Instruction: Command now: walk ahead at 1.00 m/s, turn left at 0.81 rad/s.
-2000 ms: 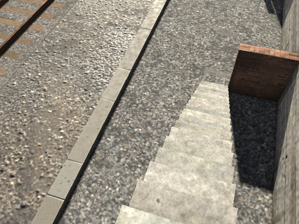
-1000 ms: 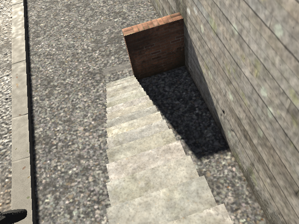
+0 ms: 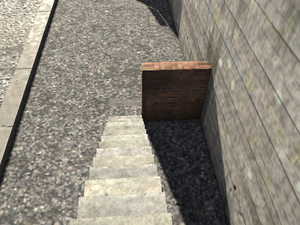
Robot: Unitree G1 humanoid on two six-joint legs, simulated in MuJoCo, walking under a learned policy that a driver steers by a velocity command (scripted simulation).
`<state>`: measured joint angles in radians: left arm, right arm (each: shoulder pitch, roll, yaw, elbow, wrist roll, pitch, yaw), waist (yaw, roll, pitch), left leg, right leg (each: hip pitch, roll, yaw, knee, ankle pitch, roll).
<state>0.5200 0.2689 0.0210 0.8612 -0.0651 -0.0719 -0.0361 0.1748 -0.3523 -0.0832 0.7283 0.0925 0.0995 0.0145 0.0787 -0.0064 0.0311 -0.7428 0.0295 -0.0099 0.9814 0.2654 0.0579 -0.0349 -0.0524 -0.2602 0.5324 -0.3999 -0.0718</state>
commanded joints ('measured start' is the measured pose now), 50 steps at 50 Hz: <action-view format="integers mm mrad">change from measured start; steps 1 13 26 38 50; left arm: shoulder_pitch -94 -206 254 -146 -287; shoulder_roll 126 178 189 202 97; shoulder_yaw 21 33 121 16 102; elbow -67 -107 80 65 -26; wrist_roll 31 -56 -50 81 -33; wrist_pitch -15 14 46 -48 231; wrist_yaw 19 47 4 27 51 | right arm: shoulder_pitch -104 512 -79 214 103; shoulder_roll -19 -179 78 62 79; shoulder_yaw -24 -48 95 38 54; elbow -76 152 -154 12 -4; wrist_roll -14 22 2 -212 47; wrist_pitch -56 -127 -118 -23 -176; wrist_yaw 4 23 -60 -28 3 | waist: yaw -21 -159 173 -166 -118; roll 17 395 198 -49 10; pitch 61 221 -181 -71 3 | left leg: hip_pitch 27 1115 75 406 408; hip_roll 16 41 -211 -35 341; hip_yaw -4 -248 -193 38 -187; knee -249 -386 605 234 -268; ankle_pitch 315 1029 -136 -196 58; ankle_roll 19 188 31 -48 138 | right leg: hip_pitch -2 -1068 389 -451 -774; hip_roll -215 52 18 -132 56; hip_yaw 85 131 279 507 365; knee -175 1580 35 186 888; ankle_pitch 177 -483 1072 711 117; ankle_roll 62 126 59 18 25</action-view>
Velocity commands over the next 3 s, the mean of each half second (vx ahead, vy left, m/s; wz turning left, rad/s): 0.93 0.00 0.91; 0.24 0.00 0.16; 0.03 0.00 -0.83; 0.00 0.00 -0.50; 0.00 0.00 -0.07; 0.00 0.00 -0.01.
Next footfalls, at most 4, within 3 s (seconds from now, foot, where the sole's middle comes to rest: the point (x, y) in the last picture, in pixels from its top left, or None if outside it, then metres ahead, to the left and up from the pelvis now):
0.22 left None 0.19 0.12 -0.97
0.54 right None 0.51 0.08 -1.15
0.78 left None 0.48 0.33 -1.15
1.40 right None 0.72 0.04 -1.34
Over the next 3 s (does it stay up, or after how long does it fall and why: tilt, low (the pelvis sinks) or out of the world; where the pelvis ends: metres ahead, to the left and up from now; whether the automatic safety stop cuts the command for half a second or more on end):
stays up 0.68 0.20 -0.55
